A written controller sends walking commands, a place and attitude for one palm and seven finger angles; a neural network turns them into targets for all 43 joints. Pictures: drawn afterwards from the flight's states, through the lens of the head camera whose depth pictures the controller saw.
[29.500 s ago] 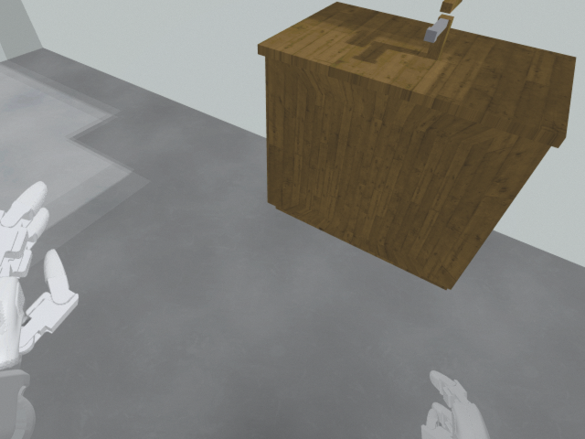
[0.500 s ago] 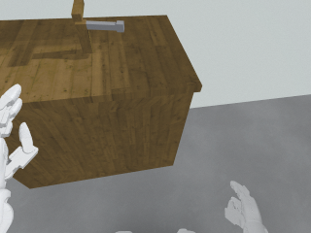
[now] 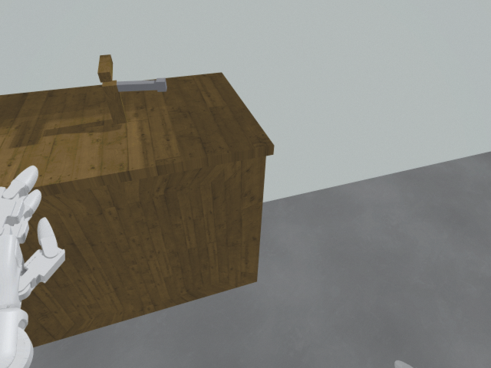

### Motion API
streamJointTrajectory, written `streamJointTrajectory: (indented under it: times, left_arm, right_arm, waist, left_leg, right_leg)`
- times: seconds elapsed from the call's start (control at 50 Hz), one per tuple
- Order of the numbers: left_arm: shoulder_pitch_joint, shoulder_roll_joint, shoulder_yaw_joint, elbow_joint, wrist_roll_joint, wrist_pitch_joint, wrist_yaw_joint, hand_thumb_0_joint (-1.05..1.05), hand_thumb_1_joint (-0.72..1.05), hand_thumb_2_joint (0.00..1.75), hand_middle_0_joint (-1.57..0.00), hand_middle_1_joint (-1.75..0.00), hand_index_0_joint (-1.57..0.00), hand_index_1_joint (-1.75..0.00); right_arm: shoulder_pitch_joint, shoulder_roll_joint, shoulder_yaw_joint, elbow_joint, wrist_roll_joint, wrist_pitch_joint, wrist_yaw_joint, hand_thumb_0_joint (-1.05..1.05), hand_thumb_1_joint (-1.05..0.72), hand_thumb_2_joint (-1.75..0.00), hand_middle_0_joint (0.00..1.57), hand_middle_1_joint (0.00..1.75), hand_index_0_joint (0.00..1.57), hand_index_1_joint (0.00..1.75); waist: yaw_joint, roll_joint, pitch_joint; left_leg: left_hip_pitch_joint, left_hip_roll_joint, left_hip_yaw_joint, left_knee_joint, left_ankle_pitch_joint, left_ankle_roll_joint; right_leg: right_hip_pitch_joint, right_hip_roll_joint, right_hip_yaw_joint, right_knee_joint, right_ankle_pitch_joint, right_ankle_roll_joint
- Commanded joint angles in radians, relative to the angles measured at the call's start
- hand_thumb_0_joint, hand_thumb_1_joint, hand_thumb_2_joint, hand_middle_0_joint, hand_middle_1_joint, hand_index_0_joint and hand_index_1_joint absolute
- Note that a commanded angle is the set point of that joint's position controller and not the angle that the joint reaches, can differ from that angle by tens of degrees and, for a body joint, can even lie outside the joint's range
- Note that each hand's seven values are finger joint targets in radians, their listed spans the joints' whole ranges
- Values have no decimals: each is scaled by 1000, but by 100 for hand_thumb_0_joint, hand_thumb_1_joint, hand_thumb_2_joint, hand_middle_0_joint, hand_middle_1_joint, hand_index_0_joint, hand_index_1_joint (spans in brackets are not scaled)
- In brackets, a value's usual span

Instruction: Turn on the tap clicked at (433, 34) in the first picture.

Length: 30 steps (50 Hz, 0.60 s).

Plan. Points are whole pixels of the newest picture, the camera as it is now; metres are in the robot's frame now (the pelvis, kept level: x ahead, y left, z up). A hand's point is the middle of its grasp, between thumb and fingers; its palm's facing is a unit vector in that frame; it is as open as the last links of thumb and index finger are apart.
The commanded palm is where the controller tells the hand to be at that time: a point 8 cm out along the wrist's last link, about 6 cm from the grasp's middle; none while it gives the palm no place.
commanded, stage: stop stepping back and stand still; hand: left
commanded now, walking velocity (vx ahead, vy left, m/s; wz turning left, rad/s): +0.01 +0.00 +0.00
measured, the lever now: (161, 84) +0.80 +0.25 +0.15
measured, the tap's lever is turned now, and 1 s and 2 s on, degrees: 80 80 80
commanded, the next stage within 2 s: stand and check the lever's angle in 0.44 s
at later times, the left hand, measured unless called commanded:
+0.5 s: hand (43, 277) +0.19 +0.26 +0.15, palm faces +0.41 -0.84 -0.35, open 7.4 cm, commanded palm +0.14 +0.29 +0.19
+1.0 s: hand (32, 278) +0.19 +0.26 +0.16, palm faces +0.40 -0.84 -0.36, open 7.4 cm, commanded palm +0.13 +0.30 +0.19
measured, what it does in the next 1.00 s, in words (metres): stands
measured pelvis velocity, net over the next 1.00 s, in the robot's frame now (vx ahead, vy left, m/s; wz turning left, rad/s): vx -0.03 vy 0.02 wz -0.01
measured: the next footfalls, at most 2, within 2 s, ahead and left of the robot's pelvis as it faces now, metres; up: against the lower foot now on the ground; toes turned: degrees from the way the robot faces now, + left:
none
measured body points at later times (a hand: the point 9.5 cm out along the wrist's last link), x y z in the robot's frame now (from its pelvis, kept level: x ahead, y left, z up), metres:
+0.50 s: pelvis -0.02 +0.01 +0.01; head -0.02 +0.01 +0.46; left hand +0.17 +0.30 +0.17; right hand +0.15 -0.22 -0.07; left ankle +0.02 +0.10 -0.73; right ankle -0.06 -0.11 -0.73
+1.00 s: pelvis -0.03 +0.02 +0.01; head -0.03 +0.02 +0.46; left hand +0.16 +0.31 +0.18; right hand +0.13 -0.21 -0.07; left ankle +0.02 +0.10 -0.73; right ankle -0.06 -0.11 -0.73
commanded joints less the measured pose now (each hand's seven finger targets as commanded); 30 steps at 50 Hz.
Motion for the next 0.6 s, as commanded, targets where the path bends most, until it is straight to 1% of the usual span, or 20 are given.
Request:
streamJointTrajectory:
  times: [0.0, 0.04, 0.06, 0.08, 0.1, 0.12, 0.14, 0.18, 0.22, 0.26, 0.3, 0.32, 0.34, 0.38, 0.42, 0.46, 0.48, 0.52, 0.56, 0.58]
  left_arm:
    - [-100, 173, 118, -215, 5, -74, 13, 0, 90, 90, -20, -30, -20, -30]
    - [-142, 161, 106, -257, 16, -86, 16, 0, 90, 90, -20, -30, -20, -30]
    - [-140, 170, 113, -265, 19, -89, 19, 0, 90, 90, -20, -30, -20, -30]
    - [-148, 178, 115, -292, 20, -94, 19, 0, 90, 90, -20, -30, -20, -30]
    - [-116, 178, 123, -289, 22, -97, 22, 0, 90, 90, -20, -30, -20, -30]
    - [-93, 168, 118, -283, 21, -97, 21, 0, 90, 90, -20, -30, -20, -30]
    - [-71, 166, 123, -291, 20, -101, 20, 0, 90, 90, -20, -30, -20, -30]
    - [-20, 172, 134, -294, 16, -107, 16, 0, 90, 90, -20, -30, -20, -30]
    - [6, 162, 128, -271, 8, -108, 10, 0, 90, 90, -20, -30, -20, -30]
    - [13, 164, 136, -252, 3, -103, 7, 0, 90, 90, -20, -30, -20, -30]
    - [2, 153, 125, -226, 1, -96, 1, 0, 90, 90, -20, -30, -20, -30]
    - [-14, 150, 119, -222, 0, -93, -1, 0, 90, 90, -20, -30, -20, -30]
    - [-38, 150, 113, -225, 1, -91, -3, 0, 90, 90, -20, -30, -20, -30]
    - [-78, 158, 109, -231, 4, -88, -4, 0, 90, 90, -20, -30, -20, -30]
    - [-108, 146, 91, -230, 7, -87, -3, 0, 90, 90, -20, -30, -20, -30]
    - [-112, 151, 93, -245, 10, -87, 0, 0, 90, 90, -20, -30, -20, -30]
    - [-130, 161, 99, -275, 11, -90, 0, 0, 90, 90, -20, -30, -20, -30]
    - [-107, 149, 91, -280, 12, -91, 3, 0, 90, 90, -20, -30, -20, -30]
    - [-80, 148, 96, -288, 12, -91, 6, 0, 90, 90, -20, -30, -20, -30]
    - [-69, 160, 108, -292, 12, -92, 7, 0, 90, 90, -20, -30, -20, -30]
  right_arm:
    - [-192, -68, -2, -188, -17, -66, -6, 0, -90, -90, 20, 30, 20, 30]
    - [-195, -80, -7, -191, -21, -77, -4, 0, -90, -90, 20, 30, 20, 30]
    - [-195, -80, -9, -191, -23, -84, -4, 0, -90, -90, 20, 30, 20, 30]
    - [-197, -80, -11, -196, -22, -92, -5, 0, -90, -90, 20, 30, 20, 30]
    - [-186, -76, -12, -191, -26, -99, -4, 0, -90, -90, 20, 30, 20, 30]
    - [-185, -73, -13, -190, -25, -104, 0, 0, -90, -90, 20, 30, 20, 30]
    - [-181, -71, -17, -190, -24, -107, 5, 0, -90, -90, 20, 30, 20, 30]
    - [-176, -68, -24, -191, -23, -109, 14, 0, -90, -90, 20, 30, 20, 30]
    - [-178, -49, -20, -183, -19, -102, 22, 0, -90, -90, 20, 30, 20, 30]
    - [-178, -46, -21, -186, -19, -94, 22, 0, -90, -90, 20, 30, 20, 30]
    - [-185, -45, -20, -189, -18, -87, 17, 0, -90, -90, 20, 30, 20, 30]
    - [-193, -47, -20, -194, -18, -84, 15, 0, -90, -90, 20, 30, 20, 30]
    - [-198, -50, -19, -198, -18, -82, 13, 0, -90, -90, 20, 30, 20, 30]
    - [-218, -51, -18, -205, -21, -82, 4, 0, -90, -90, 20, 30, 20, 30]
    - [-220, -51, -12, -209, -22, -82, 3, 0, -90, -90, 20, 30, 20, 30]
    - [-225, -51, -11, -214, -25, -86, 0, 0, -90, -90, 20, 30, 20, 30]
    - [-227, -55, -14, -220, -27, -87, -2, 0, -90, -90, 20, 30, 20, 30]
    - [-226, -53, -13, -223, -27, -90, 0, 0, -90, -90, 20, 30, 20, 30]
    - [-227, -52, -14, -228, -28, -91, 1, 0, -90, -90, 20, 30, 20, 30]
    - [-227, -56, -16, -230, -31, -93, 0, 0, -90, -90, 20, 30, 20, 30]
  waist:
    - [24, 91, 143]
    - [28, 122, 132]
    - [31, 126, 116]
    - [32, 130, 100]
    - [36, 125, 71]
    - [37, 109, 63]
    - [36, 95, 31]
    - [32, 44, -11]
    - [26, -11, -7]
    - [27, -50, -15]
    - [29, -44, -6]
    - [30, -28, 1]
    - [33, -11, 11]
    - [37, 19, 29]
    - [39, 24, 50]
    - [42, 29, 42]
    - [42, 55, 28]
    - [44, 57, 17]
    - [44, 78, -1]
    - [44, 87, -7]
  left_leg:
    - [14, 134, -204, -188, -53, 60]
    - [-6, 187, -284, -260, -88, 67]
    - [-10, 197, -286, -269, -84, 72]
    - [-2, 190, -282, -268, -62, 69]
    - [1, 183, -255, -248, -6, 65]
    - [-14, 163, -219, -227, 24, 53]
    - [0, 138, -174, -186, 75, 42]
    - [27, 94, -118, -104, 155, 19]
    - [53, 75, -78, -51, 183, 4]
    - [76, 69, -67, -47, 228, -1]
    - [108, 80, -69, -72, 264, 0]
    - [126, 84, -73, -80, 281, 2]
    - [135, 89, -84, -96, 272, 4]
    - [143, 97, -101, -132, 236, 10]
    - [126, 101, -116, -168, 156, 13]
    - [124, 100, -121, -189, 116, 17]
    - [130, 97, -119, -194, 127, 16]
    - [126, 98, -125, -202, 129, 14]
    - [133, 97, -119, -203, 135, 12]
    - [132, 98, -126, -210, 138, 9]
  right_leg:
    - [-182, -52, 60, -86, 69, -24]
    - [-147, -8, 4, -20, 66, -1]
    - [-121, -7, -1, -25, 80, 5]
    - [-105, -10, 6, -36, 100, 7]
    - [-72, -17, 9, -55, 132, 5]
    - [-44, -23, 17, -81, 155, 2]
    - [-20, -37, 42, -105, 201, -7]
    - [-11, -85, 118, -148, 285, -27]
    - [-44, -127, 172, -189, 333, -39]
    - [-45, -134, 173, -190, 406, -34]
    - [-66, -115, 153, -187, 418, -19]
    - [-81, -100, 139, -188, 405, -10]
    - [-97, -86, 124, -191, 360, -5]
    - [-119, -64, 106, -200, 297, 3]
    - [-120, -51, 98, -212, 241, 4]
    - [-105, -47, 99, -218, 234, 3]
    - [-92, -46, 95, -214, 243, 3]
    - [-73, -42, 88, -212, 252, 3]
    - [-64, -43, 87, -214, 265, 3]
    - [-59, -42, 82, -213, 263, 3]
